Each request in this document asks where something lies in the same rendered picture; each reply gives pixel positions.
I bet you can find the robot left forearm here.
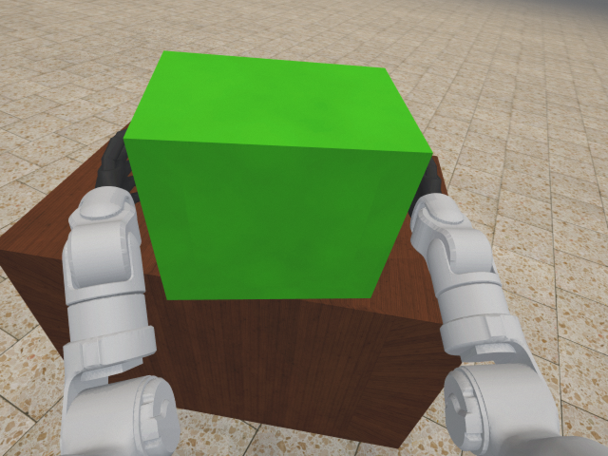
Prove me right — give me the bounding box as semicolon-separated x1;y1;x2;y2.
60;186;157;455

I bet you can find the pedestal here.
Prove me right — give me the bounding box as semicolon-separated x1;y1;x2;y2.
0;123;463;448

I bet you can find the right robot upper arm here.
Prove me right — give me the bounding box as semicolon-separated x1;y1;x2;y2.
444;363;608;456

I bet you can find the robot left hand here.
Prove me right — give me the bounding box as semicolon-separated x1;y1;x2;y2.
95;129;140;204

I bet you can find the carton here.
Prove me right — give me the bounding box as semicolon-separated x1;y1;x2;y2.
123;50;433;300

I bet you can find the left robot upper arm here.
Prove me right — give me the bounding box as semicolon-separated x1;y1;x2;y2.
60;375;181;456

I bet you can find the robot right forearm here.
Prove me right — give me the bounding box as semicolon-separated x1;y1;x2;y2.
410;193;560;432

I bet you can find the robot right hand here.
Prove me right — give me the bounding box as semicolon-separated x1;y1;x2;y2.
408;157;442;217

